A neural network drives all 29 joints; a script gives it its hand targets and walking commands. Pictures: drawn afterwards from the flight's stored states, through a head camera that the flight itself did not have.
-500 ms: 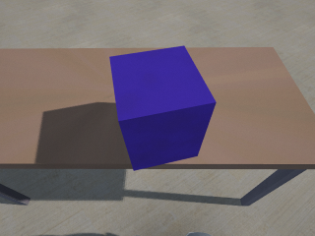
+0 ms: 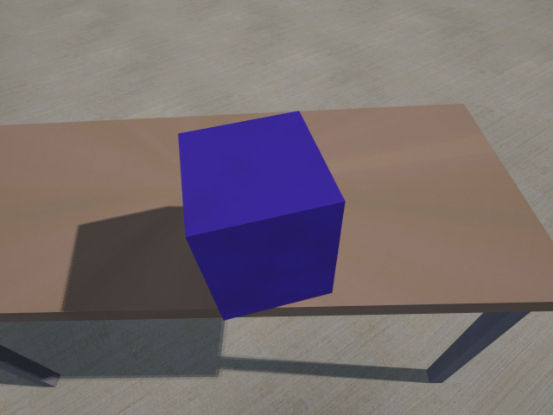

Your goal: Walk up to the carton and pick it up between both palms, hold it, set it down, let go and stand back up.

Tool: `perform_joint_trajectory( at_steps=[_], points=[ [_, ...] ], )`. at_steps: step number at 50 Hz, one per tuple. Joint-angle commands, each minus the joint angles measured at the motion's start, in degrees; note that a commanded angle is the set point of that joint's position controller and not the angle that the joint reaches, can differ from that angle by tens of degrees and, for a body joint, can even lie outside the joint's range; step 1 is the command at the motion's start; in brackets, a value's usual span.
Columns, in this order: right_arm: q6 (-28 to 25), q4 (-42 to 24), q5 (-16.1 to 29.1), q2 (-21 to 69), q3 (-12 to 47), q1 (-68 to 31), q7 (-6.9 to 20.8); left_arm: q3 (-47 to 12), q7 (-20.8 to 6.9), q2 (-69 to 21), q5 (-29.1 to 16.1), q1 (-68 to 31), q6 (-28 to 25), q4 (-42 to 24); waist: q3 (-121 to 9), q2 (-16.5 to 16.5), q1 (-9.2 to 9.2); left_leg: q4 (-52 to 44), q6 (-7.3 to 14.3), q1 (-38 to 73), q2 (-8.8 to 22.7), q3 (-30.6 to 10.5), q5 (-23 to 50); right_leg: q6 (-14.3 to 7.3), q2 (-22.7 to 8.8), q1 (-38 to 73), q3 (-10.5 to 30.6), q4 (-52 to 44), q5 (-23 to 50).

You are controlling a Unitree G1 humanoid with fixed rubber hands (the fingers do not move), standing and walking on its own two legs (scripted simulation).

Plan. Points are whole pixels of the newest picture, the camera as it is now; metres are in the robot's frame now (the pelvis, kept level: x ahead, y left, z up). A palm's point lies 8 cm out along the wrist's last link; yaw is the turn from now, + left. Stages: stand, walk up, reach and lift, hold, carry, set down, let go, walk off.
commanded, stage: walk up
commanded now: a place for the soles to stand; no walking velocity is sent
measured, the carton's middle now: (260, 218) +0.43 +0.05 +0.03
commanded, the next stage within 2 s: reach and lift in 1.14 s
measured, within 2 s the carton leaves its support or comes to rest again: neither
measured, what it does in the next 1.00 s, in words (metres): stands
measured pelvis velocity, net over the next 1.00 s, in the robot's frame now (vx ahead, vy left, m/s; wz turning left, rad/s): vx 0.03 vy -0.01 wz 0.00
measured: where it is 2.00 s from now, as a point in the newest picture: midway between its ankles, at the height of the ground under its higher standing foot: outside the picture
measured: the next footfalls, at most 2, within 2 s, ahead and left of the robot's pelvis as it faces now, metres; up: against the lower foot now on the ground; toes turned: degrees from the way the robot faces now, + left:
none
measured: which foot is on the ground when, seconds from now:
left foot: down 0.00-1.00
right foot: down 0.00-1.00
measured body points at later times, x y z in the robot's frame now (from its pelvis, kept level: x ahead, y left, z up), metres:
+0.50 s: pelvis +0.02 +0.00 +0.00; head +0.04 +0.00 +0.45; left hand +0.11 +0.29 -0.13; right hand +0.09 -0.29 -0.13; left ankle +0.00 +0.14 -0.74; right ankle +0.03 -0.06 -0.74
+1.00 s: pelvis +0.03 -0.01 +0.00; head +0.06 -0.01 +0.45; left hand +0.11 +0.29 -0.13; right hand +0.11 -0.29 -0.14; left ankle +0.00 +0.14 -0.74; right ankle +0.03 -0.06 -0.74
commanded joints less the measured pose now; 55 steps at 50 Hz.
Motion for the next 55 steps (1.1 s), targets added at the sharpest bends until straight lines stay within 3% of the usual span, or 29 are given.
perform_joint_trajectory(
  at_steps=[1, 13, 24, 40, 55],
  points=[
    [-1.67, -2.64, 0.07, -13.13, -2.41, -0.5, -0.98, 2.65, 0.73, 12.65, -0.25, -3.73, -1.64, -3.61, -5.98, -3.87, 0.13, -5.38, 4.49, -3.02, 4.34, -3.47, 7.53, 2.2, -12.05, 4.87, 11.47, -7.96, 0.33],
    [-2.03, -1.95, 0.04, -13.15, -1.86, -1.99, -1.08, 2.53, 0.79, 12.69, -0.51, -3.63, -1.72, -1.98, -7.4, -0.43, 0.68, -6.98, 4.25, -2.95, 5.72, -3.76, 12.8, 1.9, -11.76, 7.9, 9.84, -5.94, 7.22],
    [-1.65, -2.09, -0.03, -13.09, -2.03, -3.22, -1.21, 2.39, 1.03, 12.69, -0.48, -3.17, -1.68, -0.95, -7.57, 0.35, 0.57, -6.76, 4.2, -1.27, 5.87, -3.3, 14.27, 1.84, -11.9, 8.14, 9.71, -5.83, 11.1],
    [-0.84, -2.28, -0.04, -12.66, -2.26, -3.79, -1.25, 2.62, 1.49, 13.05, -0.29, -2.37, -1.54, -0.66, -7.98, -2.01, 0.49, -5.79, 3.85, -0.6, 5.09, -1.6, 13.75, 2.62, -12.41, 9.28, 9.72, -6.13, 15.01],
    [-0.54, -2.23, -0.29, -12.74, -2.15, -3.48, -1.35, 2.98, 1.71, 13.27, -0.27, -2.27, -1.19, -1.27, -7.3, -1.23, 0.79, -6.02, 3.7, -1.16, 5.23, -1.38, 14.51, 2.82, -12.2, 9.91, 9.04, -5.54, 15.73]
  ],
)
